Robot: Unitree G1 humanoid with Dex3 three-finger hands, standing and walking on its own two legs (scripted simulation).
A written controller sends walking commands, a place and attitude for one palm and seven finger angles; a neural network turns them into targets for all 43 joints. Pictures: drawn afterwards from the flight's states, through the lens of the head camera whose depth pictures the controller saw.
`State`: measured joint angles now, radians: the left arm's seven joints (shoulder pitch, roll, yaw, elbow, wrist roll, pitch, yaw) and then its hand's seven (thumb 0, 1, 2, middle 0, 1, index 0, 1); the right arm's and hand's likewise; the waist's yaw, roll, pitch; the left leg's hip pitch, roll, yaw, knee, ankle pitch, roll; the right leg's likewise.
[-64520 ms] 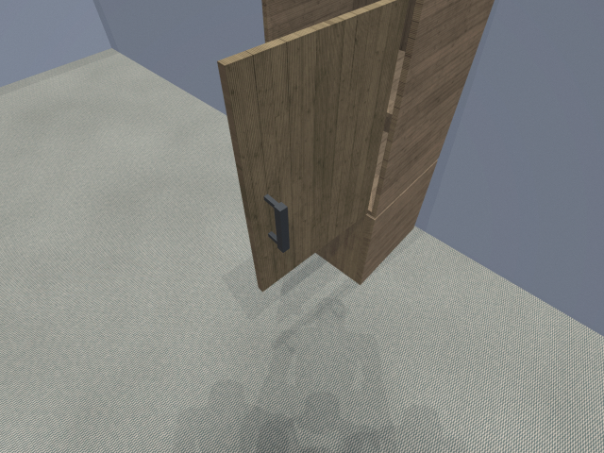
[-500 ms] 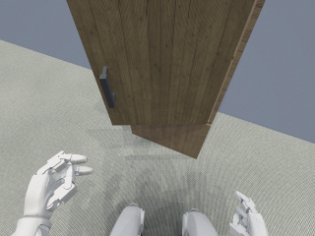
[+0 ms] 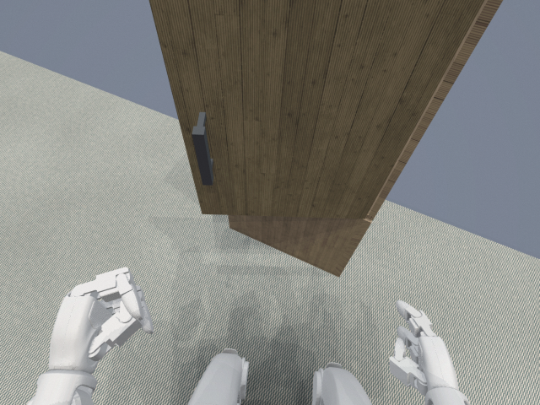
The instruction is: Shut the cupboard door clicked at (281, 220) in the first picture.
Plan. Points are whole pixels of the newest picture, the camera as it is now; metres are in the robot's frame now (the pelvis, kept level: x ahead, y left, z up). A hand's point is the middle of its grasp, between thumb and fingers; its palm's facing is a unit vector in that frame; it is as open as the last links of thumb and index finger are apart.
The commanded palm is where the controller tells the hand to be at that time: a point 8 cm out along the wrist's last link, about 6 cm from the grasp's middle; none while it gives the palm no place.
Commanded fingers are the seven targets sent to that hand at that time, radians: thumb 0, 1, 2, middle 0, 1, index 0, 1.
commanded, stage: raise the hand and make a fist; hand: left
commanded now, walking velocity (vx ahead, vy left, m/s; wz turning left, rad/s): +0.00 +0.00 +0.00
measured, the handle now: (205, 150) +0.51 +0.17 +0.03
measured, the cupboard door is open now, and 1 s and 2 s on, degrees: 25 25 25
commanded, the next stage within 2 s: bring the fist close to the handle in 0.64 s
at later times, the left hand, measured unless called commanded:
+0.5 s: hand (153, 309) +0.23 +0.17 +0.05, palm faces +0.06 -1.00 -0.03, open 3.1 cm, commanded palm +0.20 +0.23 +0.05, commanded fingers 0.00 0.90 0.90 -1.30 -1.50 -1.30 -1.50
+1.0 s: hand (169, 285) +0.26 +0.16 +0.04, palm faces +0.04 -1.00 -0.01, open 3.1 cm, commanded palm +0.25 +0.21 +0.04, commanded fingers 0.00 0.90 0.90 -1.30 -1.50 -1.30 -1.50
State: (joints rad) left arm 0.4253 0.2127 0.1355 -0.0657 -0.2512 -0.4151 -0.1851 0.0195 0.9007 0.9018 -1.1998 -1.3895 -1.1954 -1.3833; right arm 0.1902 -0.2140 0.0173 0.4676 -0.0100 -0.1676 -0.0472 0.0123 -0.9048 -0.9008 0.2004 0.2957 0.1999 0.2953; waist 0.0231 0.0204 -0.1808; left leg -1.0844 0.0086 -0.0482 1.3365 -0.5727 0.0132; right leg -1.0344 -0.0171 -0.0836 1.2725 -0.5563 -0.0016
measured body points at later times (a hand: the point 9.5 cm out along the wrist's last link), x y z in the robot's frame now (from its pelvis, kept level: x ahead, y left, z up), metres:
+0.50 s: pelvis +0.00 -0.01 +0.00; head +0.08 +0.00 +0.44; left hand +0.22 +0.23 +0.05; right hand +0.18 -0.25 -0.08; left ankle +0.04 +0.10 -0.62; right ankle +0.03 -0.13 -0.62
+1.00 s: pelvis +0.00 -0.02 -0.01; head +0.07 -0.01 +0.44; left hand +0.25 +0.22 +0.05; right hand +0.19 -0.25 -0.09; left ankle +0.04 +0.10 -0.62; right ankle +0.03 -0.13 -0.62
